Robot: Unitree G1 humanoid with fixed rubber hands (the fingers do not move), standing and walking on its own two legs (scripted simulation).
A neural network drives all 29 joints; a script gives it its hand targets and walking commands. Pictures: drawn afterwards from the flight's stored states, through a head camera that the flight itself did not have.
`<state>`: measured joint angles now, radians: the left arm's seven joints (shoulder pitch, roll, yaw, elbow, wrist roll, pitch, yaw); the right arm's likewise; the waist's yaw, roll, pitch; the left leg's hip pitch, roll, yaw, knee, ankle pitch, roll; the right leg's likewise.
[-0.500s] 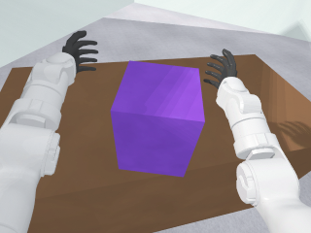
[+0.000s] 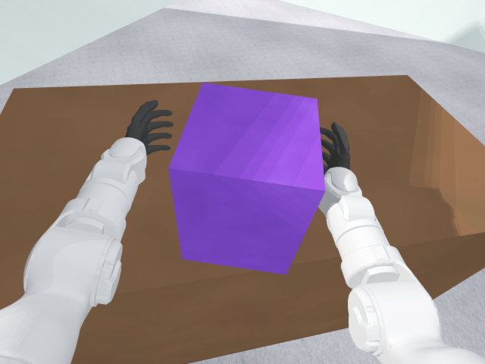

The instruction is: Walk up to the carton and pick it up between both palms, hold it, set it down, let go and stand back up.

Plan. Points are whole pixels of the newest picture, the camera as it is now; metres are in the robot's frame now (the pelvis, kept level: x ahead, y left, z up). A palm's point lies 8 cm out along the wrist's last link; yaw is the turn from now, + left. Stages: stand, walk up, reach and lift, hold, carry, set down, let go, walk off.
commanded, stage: reach and lift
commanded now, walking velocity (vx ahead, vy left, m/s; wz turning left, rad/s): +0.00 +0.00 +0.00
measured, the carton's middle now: (246, 183) +0.41 -0.07 +0.07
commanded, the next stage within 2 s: none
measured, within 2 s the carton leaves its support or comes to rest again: neither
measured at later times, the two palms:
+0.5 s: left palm (161, 143) +0.46 +0.07 +0.13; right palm (332, 171) +0.38 -0.21 +0.12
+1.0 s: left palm (159, 144) +0.46 +0.08 +0.13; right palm (330, 174) +0.37 -0.21 +0.12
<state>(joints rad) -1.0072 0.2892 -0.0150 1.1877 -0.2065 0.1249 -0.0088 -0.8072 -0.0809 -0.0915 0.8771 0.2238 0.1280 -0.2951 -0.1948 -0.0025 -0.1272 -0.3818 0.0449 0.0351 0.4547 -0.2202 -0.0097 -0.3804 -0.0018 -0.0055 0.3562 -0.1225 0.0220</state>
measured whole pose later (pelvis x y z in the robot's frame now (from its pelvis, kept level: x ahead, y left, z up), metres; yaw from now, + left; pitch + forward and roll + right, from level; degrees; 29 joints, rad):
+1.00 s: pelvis +0.00 +0.01 +0.01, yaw -1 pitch +2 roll -1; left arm -0.98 0.10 0.38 1.09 0.27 0.06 -0.06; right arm -0.78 0.11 -0.46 0.82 -0.20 -0.01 -0.19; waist -0.19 -0.03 -0.01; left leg -0.19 0.02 0.06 0.33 -0.18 0.00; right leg -0.21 -0.02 0.02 0.27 -0.09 0.04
